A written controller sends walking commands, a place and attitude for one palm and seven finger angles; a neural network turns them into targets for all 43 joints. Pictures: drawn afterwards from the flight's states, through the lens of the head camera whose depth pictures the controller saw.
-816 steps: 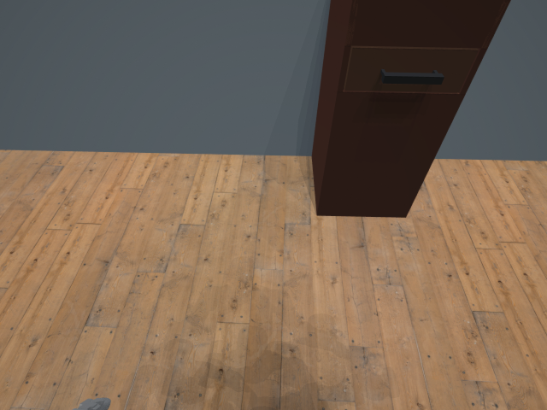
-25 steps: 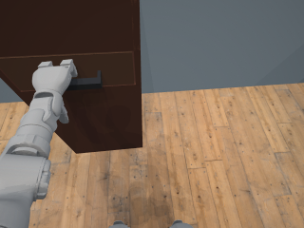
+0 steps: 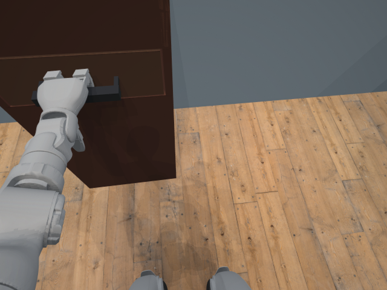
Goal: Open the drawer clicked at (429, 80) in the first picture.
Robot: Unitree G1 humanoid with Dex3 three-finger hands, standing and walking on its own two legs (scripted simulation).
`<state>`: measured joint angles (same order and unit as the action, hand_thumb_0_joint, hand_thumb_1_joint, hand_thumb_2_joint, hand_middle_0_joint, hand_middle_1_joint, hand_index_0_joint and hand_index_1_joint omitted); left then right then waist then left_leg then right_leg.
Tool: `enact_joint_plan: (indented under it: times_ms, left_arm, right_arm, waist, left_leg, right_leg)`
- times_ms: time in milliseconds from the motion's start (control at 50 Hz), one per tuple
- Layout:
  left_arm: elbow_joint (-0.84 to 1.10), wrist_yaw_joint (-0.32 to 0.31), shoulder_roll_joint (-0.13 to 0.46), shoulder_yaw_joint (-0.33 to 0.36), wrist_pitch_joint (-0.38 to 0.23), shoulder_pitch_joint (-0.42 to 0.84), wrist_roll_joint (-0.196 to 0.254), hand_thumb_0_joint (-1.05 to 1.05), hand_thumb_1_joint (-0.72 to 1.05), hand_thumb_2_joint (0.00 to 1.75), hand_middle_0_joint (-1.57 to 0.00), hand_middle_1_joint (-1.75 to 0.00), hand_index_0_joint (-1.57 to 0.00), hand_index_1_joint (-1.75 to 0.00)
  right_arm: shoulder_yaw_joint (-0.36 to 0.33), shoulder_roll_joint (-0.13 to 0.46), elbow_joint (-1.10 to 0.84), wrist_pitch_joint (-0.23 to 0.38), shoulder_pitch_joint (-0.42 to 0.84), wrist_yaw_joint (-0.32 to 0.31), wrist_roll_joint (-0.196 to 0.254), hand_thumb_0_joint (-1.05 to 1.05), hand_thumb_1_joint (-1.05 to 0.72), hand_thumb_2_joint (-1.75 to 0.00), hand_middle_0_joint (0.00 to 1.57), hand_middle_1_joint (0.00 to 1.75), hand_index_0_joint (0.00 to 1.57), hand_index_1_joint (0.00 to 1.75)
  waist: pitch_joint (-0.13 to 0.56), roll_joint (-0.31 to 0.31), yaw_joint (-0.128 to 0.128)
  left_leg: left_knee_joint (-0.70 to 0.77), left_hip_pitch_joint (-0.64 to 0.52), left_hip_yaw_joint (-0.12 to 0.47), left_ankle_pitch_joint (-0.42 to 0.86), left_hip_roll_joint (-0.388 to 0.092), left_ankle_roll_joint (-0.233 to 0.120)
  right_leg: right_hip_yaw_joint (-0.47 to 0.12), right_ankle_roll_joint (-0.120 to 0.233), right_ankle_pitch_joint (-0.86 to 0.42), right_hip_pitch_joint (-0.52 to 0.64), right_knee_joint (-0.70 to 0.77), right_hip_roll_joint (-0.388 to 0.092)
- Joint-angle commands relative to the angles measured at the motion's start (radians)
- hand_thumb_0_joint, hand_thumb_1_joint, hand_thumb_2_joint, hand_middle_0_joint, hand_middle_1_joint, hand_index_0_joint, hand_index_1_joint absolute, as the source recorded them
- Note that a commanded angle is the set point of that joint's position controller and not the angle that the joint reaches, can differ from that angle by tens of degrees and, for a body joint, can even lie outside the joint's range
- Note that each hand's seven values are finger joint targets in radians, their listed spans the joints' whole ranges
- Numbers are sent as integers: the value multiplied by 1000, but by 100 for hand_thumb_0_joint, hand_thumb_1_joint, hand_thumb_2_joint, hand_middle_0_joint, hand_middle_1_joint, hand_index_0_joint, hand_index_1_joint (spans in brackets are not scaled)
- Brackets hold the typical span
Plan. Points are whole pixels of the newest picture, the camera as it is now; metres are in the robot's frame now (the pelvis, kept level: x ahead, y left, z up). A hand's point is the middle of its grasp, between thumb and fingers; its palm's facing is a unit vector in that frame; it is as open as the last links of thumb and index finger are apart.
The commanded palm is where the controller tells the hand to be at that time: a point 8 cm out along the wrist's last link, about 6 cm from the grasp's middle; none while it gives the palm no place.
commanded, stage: lower the fingers behind the handle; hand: left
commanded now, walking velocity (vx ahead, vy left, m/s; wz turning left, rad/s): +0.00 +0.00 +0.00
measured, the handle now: (79, 89) +0.57 +0.22 +0.02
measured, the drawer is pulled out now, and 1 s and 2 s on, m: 0.00 0.00 0.03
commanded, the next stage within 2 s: close the thumb around the handle in 0.62 s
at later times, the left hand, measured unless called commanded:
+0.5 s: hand (75, 114) +0.51 +0.23 +0.00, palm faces -0.08 -0.03 -1.00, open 13.8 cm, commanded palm +0.50 +0.22 +0.05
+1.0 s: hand (75, 114) +0.51 +0.23 +0.00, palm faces -0.08 -0.03 -1.00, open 11.6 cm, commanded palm +0.50 +0.22 +0.05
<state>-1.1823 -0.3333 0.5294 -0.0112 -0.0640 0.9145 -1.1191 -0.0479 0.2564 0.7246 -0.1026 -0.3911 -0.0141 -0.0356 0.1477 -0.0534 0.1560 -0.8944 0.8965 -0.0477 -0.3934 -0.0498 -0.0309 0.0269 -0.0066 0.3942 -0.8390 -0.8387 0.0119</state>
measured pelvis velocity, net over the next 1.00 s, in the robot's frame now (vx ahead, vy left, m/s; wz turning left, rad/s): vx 0.00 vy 0.01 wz -0.01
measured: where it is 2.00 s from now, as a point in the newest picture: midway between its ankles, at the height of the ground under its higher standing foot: outside the picture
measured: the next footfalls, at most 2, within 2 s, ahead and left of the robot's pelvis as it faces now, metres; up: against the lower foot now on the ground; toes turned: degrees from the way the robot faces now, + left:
none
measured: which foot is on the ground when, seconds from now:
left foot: down 0.00-1.00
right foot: down 0.00-1.00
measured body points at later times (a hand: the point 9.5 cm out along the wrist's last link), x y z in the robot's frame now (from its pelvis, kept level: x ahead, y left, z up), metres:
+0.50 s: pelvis +0.00 +0.01 -0.01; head +0.13 +0.02 +0.42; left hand +0.51 +0.23 +0.06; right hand -0.02 -0.27 -0.13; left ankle +0.01 +0.10 -0.69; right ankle -0.01 -0.13 -0.69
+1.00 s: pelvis +0.00 +0.01 -0.01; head +0.13 +0.02 +0.42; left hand +0.51 +0.23 +0.06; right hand -0.02 -0.27 -0.13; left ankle +0.01 +0.10 -0.69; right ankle -0.01 -0.13 -0.69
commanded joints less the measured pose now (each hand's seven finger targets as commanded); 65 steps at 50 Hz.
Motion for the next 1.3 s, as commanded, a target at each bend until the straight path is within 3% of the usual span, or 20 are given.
enact_joint_plan:
  times_ms: [0, 40, 80, 160, 220, 280, 320, 380, 420, 460, 520, 620, 660, 700, 860, 900, 1060, 1100, 1200, 1280]
  left_arm:
    - [175, -46, 263, 68, -5, 425, 4, 0, -50, 30, -30, -120, -30, -120]
    - [169, -51, 232, 48, -2, 415, 4, 0, -50, 30, -30, -120, -30, -120]
    - [137, -54, 261, 63, 4, 419, 5, 0, -50, 30, -30, -120, -30, -120]
    - [159, -55, 291, 91, 3, 403, 4, 0, -50, 30, -30, -120, -30, -120]
    - [128, -49, 241, 48, 21, 401, 2, 0, -50, 30, -30, -120, -30, -120]
    - [168, -39, 281, 74, 22, 411, 11, 0, -50, 30, -30, -120, -30, -120]
    - [161, -33, 236, 44, 25, 397, 11, 0, -50, 30, -30, -120, -30, -120]
    - [167, -27, 250, 55, 18, 392, 15, 0, -50, 30, -30, -120, -30, -120]
    - [156, -28, 213, 30, 17, 388, 15, 0, -50, 30, -30, -120, -30, -120]
    - [166, -27, 264, 70, 9, 390, 19, 0, -50, 30, -30, -120, -30, -120]
    - [179, -33, 214, 39, 6, 370, 14, 0, -50, 30, -30, -120, -30, -120]
    - [164, -43, 229, 46, 14, 389, 12, 0, -50, 30, -30, -120, -30, -120]
    - [194, -45, 240, 58, 12, 405, 14, 0, -50, 30, -30, -120, -30, -120]
    - [170, -46, 194, 25, 23, 392, 14, 0, -50, 30, -30, -120, -30, -120]
    - [171, -34, 243, 64, 21, 378, 21, 0, -5, 49, -33, -125, -33, -125]
    - [184, -32, 190, 19, 16, 389, 14, 0, 6, 54, -34, -126, -34, -126]
    - [169, -35, 244, 61, 10, 368, 21, 0, 51, 73, -37, -131, -37, -131]
    - [174, -39, 234, 51, 13, 365, 13, 0, 62, 78, -38, -132, -38, -132]
    - [157, -37, 198, 20, 23, 393, 17, 0, 90, 90, -40, -135, -40, -135]
    - [132, -24, 257, 53, 25, 384, 22, 0, 90, 90, -40, -135, -40, -135]
  right_arm:
    - [-65, 182, -28, 8, -166, -15, -4, 0, -90, -90, 20, 30, 20, 30]
    - [-65, 176, -27, 11, -162, -14, -4, 0, -90, -90, 20, 30, 20, 30]
    - [-59, 183, -20, 11, -164, -16, -4, 0, -90, -90, 20, 30, 20, 30]
    - [-60, 184, -21, 11, -166, -15, -10, 0, -90, -90, 20, 30, 20, 30]
    - [-59, 181, -21, 10, -169, -15, -5, 0, -90, -90, 20, 30, 20, 30]
    - [-59, 185, -27, 5, -174, -16, -5, 0, -90, -90, 20, 30, 20, 30]
    - [-59, 179, -29, 4, -170, -15, -2, 0, -90, -90, 20, 30, 20, 30]
    - [-58, 181, -30, 2, -169, -19, -1, 0, -90, -90, 20, 30, 20, 30]
    - [-59, 177, -31, 5, -168, -17, 0, 0, -90, -90, 20, 30, 20, 30]
    - [-56, 183, -29, 3, -168, -20, -2, 0, -90, -90, 20, 30, 20, 30]
    - [-62, 175, -33, 5, -168, -16, -3, 0, -90, -90, 20, 30, 20, 30]
    - [-61, 180, -28, 2, -168, -15, -3, 0, -90, -90, 20, 30, 20, 30]
    - [-63, 181, -27, 4, -171, -14, -5, 0, -90, -90, 20, 30, 20, 30]
    - [-63, 175, -28, 3, -172, -12, -2, 0, -90, -90, 20, 30, 20, 30]
    - [-61, 180, -23, 0, -171, -14, -4, 0, -90, -90, 20, 30, 20, 30]
    - [-62, 173, -26, 2, -168, -14, -1, 0, -90, -90, 20, 30, 20, 30]
    - [-59, 180, -24, 2, -165, -16, -2, 0, -90, -90, 20, 30, 20, 30]
    - [-61, 177, -26, 3, -168, -14, -1, 0, -90, -90, 20, 30, 20, 30]
    - [-62, 176, -23, 6, -170, -15, 0, 0, -90, -90, 20, 30, 20, 30]
    - [-54, 181, -24, 3, -170, -21, 1, 0, -90, -90, 20, 30, 20, 30]
  waist:
    - [467, -47, 11]
    - [455, -60, 16]
    - [421, -35, 24]
    - [497, -66, 6]
    - [444, -53, 25]
    - [510, -74, 12]
    - [471, -72, 17]
    - [465, -66, 17]
    - [440, -61, 24]
    - [448, -44, 13]
    - [452, -71, 13]
    - [429, -56, 22]
    - [480, -66, 14]
    - [445, -65, 24]
    - [468, -48, 13]
    - [441, -73, 21]
    - [438, -37, 14]
    - [453, -73, 8]
    - [445, -71, 27]
    - [440, -25, 26]
  left_leg:
    - [44, -363, 50, 396, 43, -11]
    - [34, -354, 44, 389, 44, -12]
    - [27, -312, 47, 370, 45, -15]
    - [5, -334, 49, 419, 44, -12]
    - [2, -320, 51, 401, 40, -11]
    - [2, -357, 54, 436, 39, -10]
    - [6, -359, 54, 429, 37, -8]
    - [7, -361, 58, 436, 34, -8]
    - [10, -360, 59, 411, 33, -8]
    - [12, -348, 60, 415, 34, -10]
    - [9, -374, 56, 439, 33, -7]
    - [10, -354, 60, 422, 32, -7]
    - [8, -383, 66, 452, 31, -5]
    - [13, -384, 67, 444, 30, -4]
    - [11, -369, 59, 459, 34, -8]
    - [16, -379, 61, 446, 31, -5]
    - [15, -340, 53, 416, 37, -10]
    - [14, -358, 54, 435, 37, -7]
    - [10, -363, 54, 427, 37, -8]
    - [9, -308, 44, 398, 42, -16]
  right_leg:
    - [9, 36, -308, 117, 67, 52]
    - [9, 36, -304, 103, 66, 53]
    - [8, 33, -298, 94, 59, 51]
    - [10, 36, -327, 100, 33, 52]
    - [16, 34, -307, 66, 37, 54]
    - [15, 34, -330, 91, 31, 54]
    - [21, 35, -312, 72, 39, 56]
    - [19, 34, -316, 72, 39, 56]
    - [22, 34, -288, 50, 46, 57]
    - [20, 36, -300, 75, 40, 56]
    - [24, 36, -305, 60, 42, 57]
    - [22, 35, -296, 51, 42, 56]
    - [24, 37, -309, 64, 35, 57]
    - [29, 37, -297, 48, 43, 58]
    - [18, 35, -338, 95, 44, 57]
    - [24, 37, -313, 62, 46, 57]
    - [15, 36, -319, 93, 47, 55]
    - [18, 38, -324, 86, 43, 56]
    - [17, 35, -317, 66, 48, 57]
    - [8, 29, -337, 111, 48, 53]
